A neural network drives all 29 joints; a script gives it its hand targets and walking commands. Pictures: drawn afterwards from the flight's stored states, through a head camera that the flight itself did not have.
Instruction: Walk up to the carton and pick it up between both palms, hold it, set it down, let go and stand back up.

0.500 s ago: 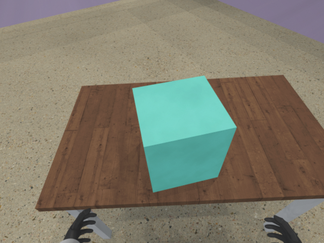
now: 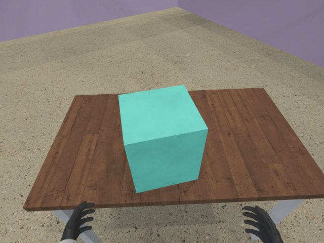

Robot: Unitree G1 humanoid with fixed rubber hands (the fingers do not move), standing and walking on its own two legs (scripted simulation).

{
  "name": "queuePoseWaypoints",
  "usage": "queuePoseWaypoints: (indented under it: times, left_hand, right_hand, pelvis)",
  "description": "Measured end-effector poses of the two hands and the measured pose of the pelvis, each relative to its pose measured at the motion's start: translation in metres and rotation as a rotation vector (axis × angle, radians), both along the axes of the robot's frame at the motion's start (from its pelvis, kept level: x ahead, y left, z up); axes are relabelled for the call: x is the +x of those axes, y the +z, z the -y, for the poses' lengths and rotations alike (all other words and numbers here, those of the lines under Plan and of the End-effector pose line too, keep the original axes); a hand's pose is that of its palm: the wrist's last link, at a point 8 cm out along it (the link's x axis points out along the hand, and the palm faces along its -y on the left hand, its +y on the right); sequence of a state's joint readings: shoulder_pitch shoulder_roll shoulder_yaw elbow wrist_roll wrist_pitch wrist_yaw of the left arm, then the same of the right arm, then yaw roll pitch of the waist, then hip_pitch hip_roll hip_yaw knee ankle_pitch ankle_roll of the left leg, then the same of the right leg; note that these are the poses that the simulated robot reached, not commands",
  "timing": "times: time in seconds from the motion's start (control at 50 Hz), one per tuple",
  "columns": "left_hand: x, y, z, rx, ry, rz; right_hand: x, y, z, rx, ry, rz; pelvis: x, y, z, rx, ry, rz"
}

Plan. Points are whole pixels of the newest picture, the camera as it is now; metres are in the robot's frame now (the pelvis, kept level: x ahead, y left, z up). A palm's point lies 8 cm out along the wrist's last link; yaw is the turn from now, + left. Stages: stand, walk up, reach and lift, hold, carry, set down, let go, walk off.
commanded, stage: reach and lift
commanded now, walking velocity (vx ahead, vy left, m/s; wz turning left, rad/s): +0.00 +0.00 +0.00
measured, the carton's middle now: (160, 139) +0.43 +0.04 -0.01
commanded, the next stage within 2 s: none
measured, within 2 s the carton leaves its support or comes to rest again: neither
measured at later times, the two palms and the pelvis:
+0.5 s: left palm (75, 230) +0.17 +0.24 -0.03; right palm (269, 226) +0.18 -0.22 -0.04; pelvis +0.00 +0.00 +0.00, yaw +0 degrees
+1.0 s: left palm (87, 197) +0.23 +0.22 +0.01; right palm (268, 199) +0.23 -0.22 +0.01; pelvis +0.01 +0.00 +0.00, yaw +0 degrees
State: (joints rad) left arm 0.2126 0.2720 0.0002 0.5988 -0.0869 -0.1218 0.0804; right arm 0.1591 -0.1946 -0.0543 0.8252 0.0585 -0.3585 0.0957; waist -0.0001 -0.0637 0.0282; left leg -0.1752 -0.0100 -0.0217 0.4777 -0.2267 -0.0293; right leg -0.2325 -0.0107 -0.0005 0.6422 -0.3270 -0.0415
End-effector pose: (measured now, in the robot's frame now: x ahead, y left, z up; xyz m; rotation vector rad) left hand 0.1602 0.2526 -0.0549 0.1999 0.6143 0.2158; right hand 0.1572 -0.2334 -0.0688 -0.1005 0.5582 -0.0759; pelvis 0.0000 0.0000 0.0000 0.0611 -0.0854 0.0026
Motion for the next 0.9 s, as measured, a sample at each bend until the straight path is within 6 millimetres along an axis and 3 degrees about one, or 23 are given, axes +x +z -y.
queuePoseWaypoints:
  times: [0.14,0.3,0.46,0.6,0.78,0.9]
  left_hand:
    - [0.012,0.008,-0.002,-0.011,0.017,0.057]
    - [0.007,0.013,-0.003,-0.026,0.064,0.112]
    - [0.004,0.020,0.011,-0.061,0.089,0.177]
    - [0.023,0.037,0.024,-0.101,0.102,0.277]
    - [0.047,0.044,0.031,-0.104,0.078,0.278]
    - [0.059,0.053,0.034,-0.120,0.081,0.277]
  right_hand:
    - [0.004,0.003,-0.010,0.037,-0.008,0.018]
    - [0.019,0.019,-0.010,0.062,-0.027,0.104]
    - [0.023,0.027,-0.009,0.097,-0.008,0.146]
    - [0.035,0.044,-0.009,0.115,0.008,0.233]
    - [0.042,0.048,-0.009,0.124,0.021,0.212]
    - [0.062,0.071,-0.011,0.122,0.055,0.275]
  pelvis:
    - [-0.002,0.000,-0.002,-0.002,0.000,0.002]
    - [0.001,0.000,-0.004,-0.004,0.000,-0.003]
    - [0.001,0.000,-0.004,-0.004,0.000,-0.003]
    - [0.000,0.000,-0.004,-0.004,0.000,-0.002]
    - [0.003,0.001,-0.003,-0.003,0.001,-0.009]
    - [0.008,0.002,-0.002,-0.002,0.001,-0.018]
